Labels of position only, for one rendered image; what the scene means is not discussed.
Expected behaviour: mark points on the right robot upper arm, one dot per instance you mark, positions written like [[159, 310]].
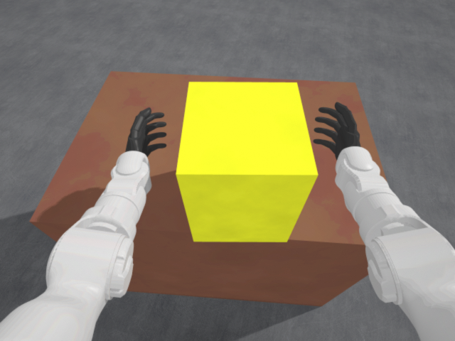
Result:
[[416, 271]]

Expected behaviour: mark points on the pedestal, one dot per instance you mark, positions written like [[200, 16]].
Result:
[[323, 257]]

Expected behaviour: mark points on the robot right forearm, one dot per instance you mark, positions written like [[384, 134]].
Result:
[[376, 209]]

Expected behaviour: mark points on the left robot upper arm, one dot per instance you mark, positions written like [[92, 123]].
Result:
[[89, 268]]

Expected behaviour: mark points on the robot right hand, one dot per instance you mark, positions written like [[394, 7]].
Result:
[[346, 134]]

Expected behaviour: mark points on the robot left hand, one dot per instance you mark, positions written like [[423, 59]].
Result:
[[138, 139]]

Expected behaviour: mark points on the robot left forearm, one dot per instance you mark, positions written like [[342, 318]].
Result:
[[121, 204]]

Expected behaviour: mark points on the carton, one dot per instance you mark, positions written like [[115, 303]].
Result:
[[245, 164]]

